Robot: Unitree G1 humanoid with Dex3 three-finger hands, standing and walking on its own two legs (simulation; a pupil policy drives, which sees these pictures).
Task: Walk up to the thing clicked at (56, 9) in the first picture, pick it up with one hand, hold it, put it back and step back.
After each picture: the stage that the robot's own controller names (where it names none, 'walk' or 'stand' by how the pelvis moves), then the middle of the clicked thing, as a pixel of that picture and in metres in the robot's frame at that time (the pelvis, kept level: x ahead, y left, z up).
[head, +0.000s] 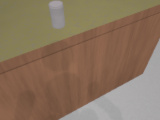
stand; (57, 14) +0.72 +0.14 +0.08
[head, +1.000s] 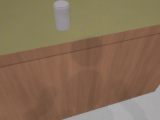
rise first; (62, 15) +0.66 +0.14 +0.10
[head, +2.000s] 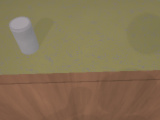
stand; (25, 36) +0.46 +0.25 +0.10
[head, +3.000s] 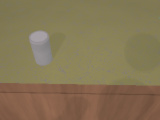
stand; (41, 48) +0.47 +0.18 +0.08
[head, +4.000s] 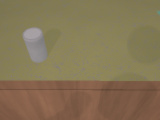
stand; (36, 45) +0.48 +0.19 +0.08
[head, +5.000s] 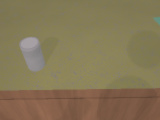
stand; (33, 54) +0.45 +0.21 +0.08
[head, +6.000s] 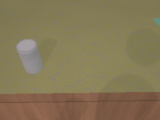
stand; (30, 57) +0.44 +0.21 +0.08
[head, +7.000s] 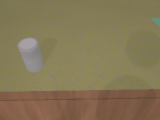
stand; (31, 55) +0.45 +0.21 +0.08
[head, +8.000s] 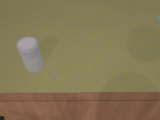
rise first; (31, 55) +0.43 +0.21 +0.08
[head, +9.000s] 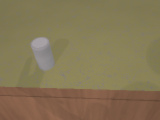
go down; (43, 54) +0.46 +0.20 +0.08
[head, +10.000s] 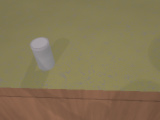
go down; (43, 54) +0.45 +0.21 +0.08
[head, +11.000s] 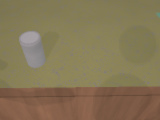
go down; (33, 50) +0.45 +0.18 +0.09
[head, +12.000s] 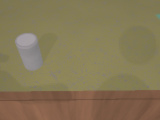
go down; (30, 52) +0.44 +0.19 +0.10
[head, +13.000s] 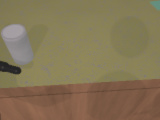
close in; (19, 45) +0.44 +0.20 +0.12
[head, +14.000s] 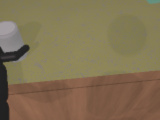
lift; (11, 42) +0.45 +0.21 +0.12
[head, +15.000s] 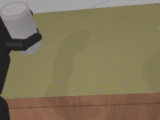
lift; (22, 29) +0.34 +0.16 +0.31
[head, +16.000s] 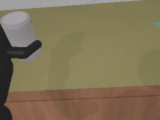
hold; (22, 37) +0.34 +0.17 +0.28
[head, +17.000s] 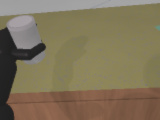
hold; (28, 40) +0.34 +0.16 +0.27
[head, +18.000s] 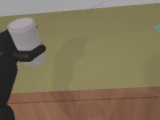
crouch; (28, 42) +0.34 +0.16 +0.27
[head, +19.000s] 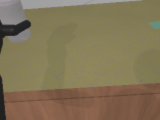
crouch; (13, 19) +0.41 +0.20 +0.30
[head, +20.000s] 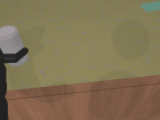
lower; (12, 46) +0.45 +0.21 +0.13
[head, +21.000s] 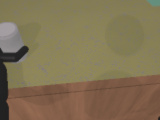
lower; (11, 43) +0.45 +0.21 +0.12
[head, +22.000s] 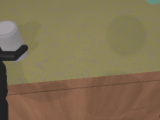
lower; (11, 42) +0.45 +0.21 +0.13
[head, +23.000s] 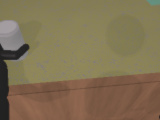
lower; (12, 41) +0.45 +0.21 +0.12
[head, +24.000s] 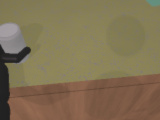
loosen; (13, 44) +0.45 +0.21 +0.12
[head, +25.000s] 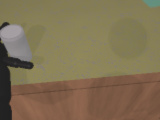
withdraw; (17, 45) +0.45 +0.20 +0.12
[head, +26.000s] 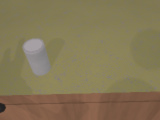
sink last; (37, 57) +0.41 +0.18 +0.11
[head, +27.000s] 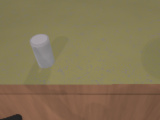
stand; (43, 51) +0.46 +0.19 +0.10
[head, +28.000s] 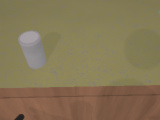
stand; (33, 50) +0.43 +0.19 +0.12
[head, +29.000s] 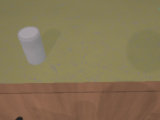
stand; (32, 46) +0.44 +0.19 +0.13
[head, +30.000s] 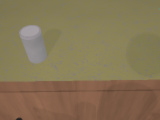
stand; (34, 44) +0.45 +0.19 +0.13
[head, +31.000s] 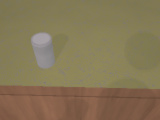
stand; (43, 51) +0.44 +0.17 +0.09
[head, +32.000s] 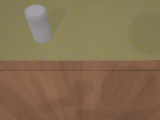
walk; (39, 24) +0.51 +0.17 +0.11
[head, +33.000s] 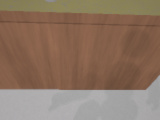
walk; out of the picture +0.79 +0.18 +0.09
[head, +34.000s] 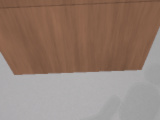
stand; out of the picture +1.10 +0.25 +0.09
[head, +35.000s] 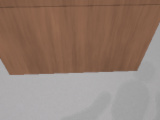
stand; out of the picture +1.09 +0.22 +0.08
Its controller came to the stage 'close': yes
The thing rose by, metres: 0.20
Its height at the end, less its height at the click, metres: +0.00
